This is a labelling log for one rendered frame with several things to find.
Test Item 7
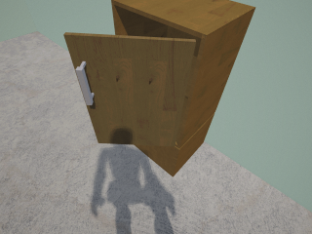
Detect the handle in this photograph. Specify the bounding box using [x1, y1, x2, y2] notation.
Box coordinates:
[75, 61, 95, 105]

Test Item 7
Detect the cupboard door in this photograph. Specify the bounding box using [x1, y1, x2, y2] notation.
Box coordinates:
[63, 32, 196, 147]

